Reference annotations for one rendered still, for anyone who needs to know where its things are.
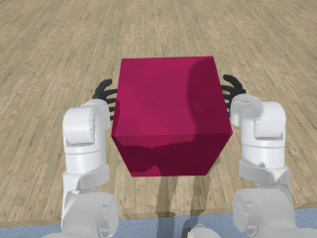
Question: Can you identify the carton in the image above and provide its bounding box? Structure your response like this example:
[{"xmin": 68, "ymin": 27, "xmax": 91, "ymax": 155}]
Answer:
[{"xmin": 111, "ymin": 56, "xmax": 233, "ymax": 178}]

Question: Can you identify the robot left hand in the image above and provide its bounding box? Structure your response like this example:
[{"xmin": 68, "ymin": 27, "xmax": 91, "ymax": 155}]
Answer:
[{"xmin": 92, "ymin": 78, "xmax": 118, "ymax": 121}]

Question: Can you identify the robot right hand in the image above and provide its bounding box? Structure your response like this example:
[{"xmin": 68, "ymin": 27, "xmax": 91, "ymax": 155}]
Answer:
[{"xmin": 221, "ymin": 74, "xmax": 247, "ymax": 118}]

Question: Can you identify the robot right shin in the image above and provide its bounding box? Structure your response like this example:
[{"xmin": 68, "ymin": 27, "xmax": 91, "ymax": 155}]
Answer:
[{"xmin": 191, "ymin": 224, "xmax": 205, "ymax": 230}]

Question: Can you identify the robot right upper arm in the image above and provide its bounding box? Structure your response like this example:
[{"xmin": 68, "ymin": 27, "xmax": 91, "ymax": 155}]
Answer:
[{"xmin": 232, "ymin": 187, "xmax": 317, "ymax": 238}]

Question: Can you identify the robot left forearm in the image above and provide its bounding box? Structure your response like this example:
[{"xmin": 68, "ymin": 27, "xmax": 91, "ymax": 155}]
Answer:
[{"xmin": 61, "ymin": 98, "xmax": 111, "ymax": 230}]

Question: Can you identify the robot left upper arm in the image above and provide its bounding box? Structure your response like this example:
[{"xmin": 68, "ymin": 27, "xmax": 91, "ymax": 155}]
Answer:
[{"xmin": 42, "ymin": 191, "xmax": 119, "ymax": 238}]

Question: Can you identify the robot right forearm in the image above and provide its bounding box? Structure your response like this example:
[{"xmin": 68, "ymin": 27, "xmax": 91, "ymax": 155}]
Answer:
[{"xmin": 230, "ymin": 93, "xmax": 296, "ymax": 223}]

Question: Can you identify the robot right foot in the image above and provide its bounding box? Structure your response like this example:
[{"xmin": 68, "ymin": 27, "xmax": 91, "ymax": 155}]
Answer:
[{"xmin": 181, "ymin": 227, "xmax": 191, "ymax": 238}]

